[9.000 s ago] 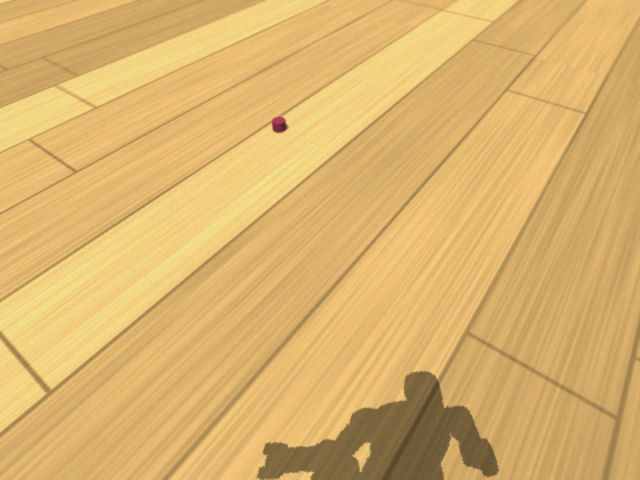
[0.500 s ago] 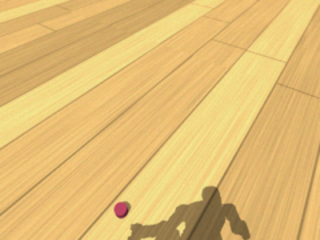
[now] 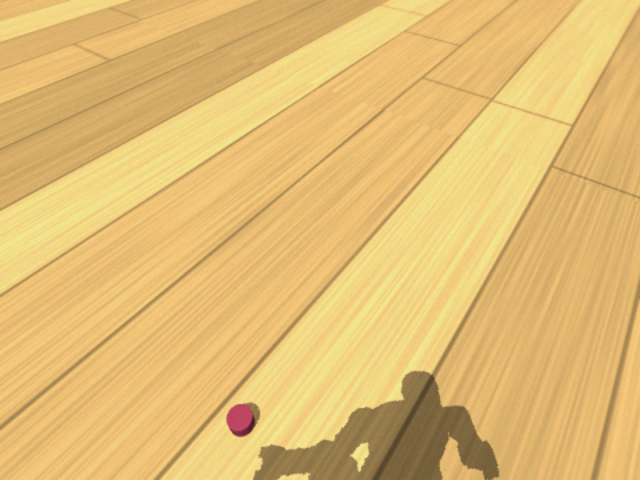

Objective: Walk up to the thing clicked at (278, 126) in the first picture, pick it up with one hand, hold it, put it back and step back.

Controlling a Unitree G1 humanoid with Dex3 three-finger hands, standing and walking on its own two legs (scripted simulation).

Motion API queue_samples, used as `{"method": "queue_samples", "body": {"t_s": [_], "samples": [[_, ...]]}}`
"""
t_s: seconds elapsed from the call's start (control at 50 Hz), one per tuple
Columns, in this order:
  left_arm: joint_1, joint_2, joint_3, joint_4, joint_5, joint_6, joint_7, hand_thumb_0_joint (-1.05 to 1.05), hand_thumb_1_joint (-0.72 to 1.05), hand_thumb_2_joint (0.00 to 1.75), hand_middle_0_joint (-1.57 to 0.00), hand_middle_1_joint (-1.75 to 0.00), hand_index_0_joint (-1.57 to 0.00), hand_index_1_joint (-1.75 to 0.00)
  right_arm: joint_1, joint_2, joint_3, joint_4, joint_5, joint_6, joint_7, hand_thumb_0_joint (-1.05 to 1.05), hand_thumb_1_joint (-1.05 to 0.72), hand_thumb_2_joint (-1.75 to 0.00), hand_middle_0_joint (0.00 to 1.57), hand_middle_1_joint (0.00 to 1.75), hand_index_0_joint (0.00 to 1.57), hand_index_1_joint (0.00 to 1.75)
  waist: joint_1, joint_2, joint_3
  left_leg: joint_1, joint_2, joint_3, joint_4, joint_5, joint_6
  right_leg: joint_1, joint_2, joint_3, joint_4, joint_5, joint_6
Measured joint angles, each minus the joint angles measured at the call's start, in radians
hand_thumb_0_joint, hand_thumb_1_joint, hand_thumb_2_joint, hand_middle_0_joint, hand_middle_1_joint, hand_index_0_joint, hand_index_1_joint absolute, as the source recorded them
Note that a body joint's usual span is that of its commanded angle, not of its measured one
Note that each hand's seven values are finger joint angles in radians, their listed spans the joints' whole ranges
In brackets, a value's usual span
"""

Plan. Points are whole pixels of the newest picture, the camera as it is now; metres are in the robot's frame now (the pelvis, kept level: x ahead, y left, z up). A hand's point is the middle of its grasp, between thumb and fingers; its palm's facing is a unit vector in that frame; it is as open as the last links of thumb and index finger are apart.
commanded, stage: stand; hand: left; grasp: from above
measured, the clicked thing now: (240, 420) +0.44 +0.24 -0.76
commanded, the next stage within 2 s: rise first in 0.40 s
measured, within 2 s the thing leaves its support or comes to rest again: neither
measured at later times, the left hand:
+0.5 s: hand out of the picture +0.07 +0.26 -0.16, palm faces -0.03 -0.94 -0.35, open 7.4 cm
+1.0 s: hand out of the picture +0.14 +0.26 -0.20, palm faces -0.09 -0.91 -0.41, open 13.1 cm
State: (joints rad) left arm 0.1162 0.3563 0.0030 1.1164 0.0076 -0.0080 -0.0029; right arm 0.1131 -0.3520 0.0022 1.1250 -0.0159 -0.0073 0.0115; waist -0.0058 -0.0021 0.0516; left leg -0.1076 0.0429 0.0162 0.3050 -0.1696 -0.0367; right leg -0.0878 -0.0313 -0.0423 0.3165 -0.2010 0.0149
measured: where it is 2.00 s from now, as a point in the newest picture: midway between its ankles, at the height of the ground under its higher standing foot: outside the picture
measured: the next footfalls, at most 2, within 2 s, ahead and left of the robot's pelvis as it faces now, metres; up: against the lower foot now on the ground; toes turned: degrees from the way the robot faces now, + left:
none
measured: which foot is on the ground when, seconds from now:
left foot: down 0.00-1.00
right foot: down 0.00-1.00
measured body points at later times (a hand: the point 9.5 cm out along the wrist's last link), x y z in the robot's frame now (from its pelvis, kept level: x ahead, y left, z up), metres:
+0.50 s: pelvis +0.00 +0.00 +0.00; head +0.01 +0.00 +0.45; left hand +0.07 +0.31 -0.13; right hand +0.08 -0.30 -0.13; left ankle +0.00 +0.14 -0.75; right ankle -0.02 -0.13 -0.75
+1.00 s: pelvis -0.02 +0.01 -0.05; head +0.06 +0.02 +0.40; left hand +0.14 +0.31 -0.17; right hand +0.10 -0.25 -0.15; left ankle +0.00 +0.14 -0.75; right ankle -0.02 -0.13 -0.75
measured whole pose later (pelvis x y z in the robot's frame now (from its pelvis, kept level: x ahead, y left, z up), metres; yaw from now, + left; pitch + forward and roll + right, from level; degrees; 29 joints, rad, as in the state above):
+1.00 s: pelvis -0.02 +0.01 -0.05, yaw +0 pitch +11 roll -1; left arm 0.08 0.31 0.15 0.80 0.19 0.12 0.01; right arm 0.25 -0.24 -0.04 0.66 0.01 -0.08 -0.01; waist -0.03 0.00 -0.05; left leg -0.64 0.04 0.01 0.83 -0.39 -0.02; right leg -0.61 -0.04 -0.02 0.81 -0.40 0.03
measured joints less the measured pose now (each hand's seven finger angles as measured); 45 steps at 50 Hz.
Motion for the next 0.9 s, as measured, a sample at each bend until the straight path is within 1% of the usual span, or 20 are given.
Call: {"method": "queue_samples", "body": {"t_s": [0.52, 0.54, 0.56, 0.58, 0.62, 0.68, 0.74, 0.82, 0.9], "samples": [[0.006, 0.001, 0.002, -0.001, 0.0, 0.001, 0.0, 0.0, 0.9, 0.9, -0.2, -0.3, -0.21, -0.3, -0.003, 0.001, 0.001, -0.007, 0.001, -0.001, -0.002, 0.01, -0.9, -0.9, 0.21, 0.3, 0.2, 0.3, 0.002, 0.001, 0.0, 0.005, -0.002, 0.004, 0.002, -0.002, 0.003, 0.003, -0.003, 0.004, 0.002, -0.001, 0.003], [0.013, -0.003, 0.008, -0.025, -0.01, 0.003, 0.005, 0.0, 0.89, 0.9, -0.2, -0.31, -0.2, -0.31, 0.011, 0.001, 0.002, -0.042, 0.016, 0.003, -0.008, 0.01, -0.91, -0.9, 0.21, 0.3, 0.2, 0.3, -0.001, 0.002, -0.008, -0.018, -0.003, 0.001, 0.017, -0.007, 0.004, -0.018, -0.004, 0.002, 0.017, -0.006, 0.002], [0.007, -0.011, 0.017, -0.051, -0.018, -0.004, 0.011, 0.0, 0.88, 0.91, -0.2, -0.32, -0.2, -0.32, 0.03, 0.003, 0.002, -0.091, 0.032, -0.008, -0.019, 0.01, -0.91, -0.9, 0.21, 0.3, 0.2, 0.3, -0.003, 0.005, -0.006, -0.046, -0.005, -0.003, 0.041, -0.014, 0.006, -0.044, -0.006, -0.002, 0.039, -0.014, 0.003], [-0.014, -0.021, 0.032, -0.061, -0.019, -0.013, 0.013, 0.0, 0.86, 0.92, -0.19, -0.34, -0.19, -0.34, 0.046, 0.007, 0.0, -0.134, 0.044, -0.019, -0.029, 0.01, -0.92, -0.91, 0.2, 0.3, 0.2, 0.3, -0.002, 0.007, 0.001, -0.072, -0.006, -0.007, 0.064, -0.02, 0.007, -0.067, -0.007, -0.005, 0.06, -0.021, 0.002], [-0.074, -0.03, 0.064, -0.046, -0.002, -0.02, 0.008, 0.0, 0.8, 0.93, -0.18, -0.41, -0.18, -0.4, 0.062, 0.024, -0.005, -0.2, 0.054, -0.029, -0.037, 0.01, -0.93, -0.91, 0.2, 0.3, 0.2, 0.3, -0.004, 0.007, 0.006, -0.131, -0.006, -0.013, 0.111, -0.033, 0.009, -0.123, -0.008, -0.008, 0.105, -0.034, 0.001], [-0.154, -0.022, 0.113, -0.025, 0.055, -0.018, -0.013, 0.0, 0.66, 0.94, -0.16, -0.54, -0.16, -0.54, 0.074, 0.061, -0.017, -0.27, 0.042, -0.037, -0.037, 0.01, -0.93, -0.91, 0.2, 0.3, 0.2, 0.3, -0.01, -0.003, -0.006, -0.231, -0.003, -0.012, 0.19, -0.058, 0.006, -0.226, -0.007, -0.003, 0.187, -0.06, -0.001], [-0.164, -0.018, 0.146, -0.073, 0.101, -0.004, -0.018, 0.0, 0.49, 0.95, -0.12, -0.71, -0.13, -0.7, 0.097, 0.093, -0.027, -0.325, 0.034, -0.039, -0.031, 0.01, -0.93, -0.91, 0.2, 0.3, 0.2, 0.3, -0.015, -0.012, -0.025, -0.301, 0.0, -0.005, 0.258, -0.087, 0.007, -0.3, -0.007, 0.008, 0.256, -0.086, -0.001], [-0.127, -0.03, 0.151, -0.158, 0.137, 0.053, -0.001, 0.0, 0.22, 0.96, -0.07, -0.89, -0.1, -0.87, 0.129, 0.114, -0.03, -0.379, 0.038, -0.033, -0.025, 0.01, -0.91, -0.9, 0.2, 0.3, 0.2, 0.3, -0.027, -0.007, -0.051, -0.348, -0.001, -0.002, 0.312, -0.116, 0.011, -0.345, -0.009, 0.013, 0.302, -0.109, 0.004], [-0.092, -0.038, 0.148, -0.218, 0.156, 0.107, 0.013, 0.0, -0.05, 0.97, -0.06, -0.99, -0.08, -0.97, 0.143, 0.116, -0.03, -0.424, 0.035, -0.042, -0.02, 0.01, -0.91, -0.9, 0.21, 0.3, 0.2, 0.3, -0.03, -0.001, -0.076, -0.415, 0.0, 0.0, 0.39, -0.155, 0.015, -0.408, -0.01, 0.018, 0.371, -0.142, 0.009]]}}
